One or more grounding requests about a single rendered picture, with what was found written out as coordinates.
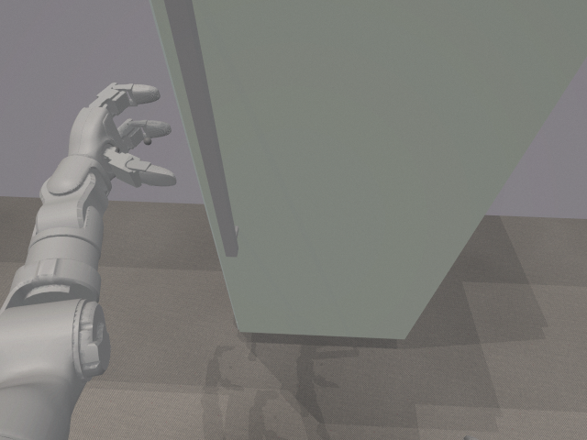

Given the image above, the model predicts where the robot left hand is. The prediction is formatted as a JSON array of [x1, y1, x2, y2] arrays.
[[68, 82, 176, 188]]

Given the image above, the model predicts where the left robot forearm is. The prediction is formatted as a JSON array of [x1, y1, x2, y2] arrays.
[[0, 155, 112, 314]]

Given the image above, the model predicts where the handle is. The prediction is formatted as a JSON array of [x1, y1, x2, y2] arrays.
[[164, 0, 238, 257]]

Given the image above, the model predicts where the left robot upper arm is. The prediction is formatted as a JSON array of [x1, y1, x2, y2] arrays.
[[0, 298, 111, 440]]

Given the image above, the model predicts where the fridge door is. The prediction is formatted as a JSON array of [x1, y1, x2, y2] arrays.
[[151, 0, 587, 339]]

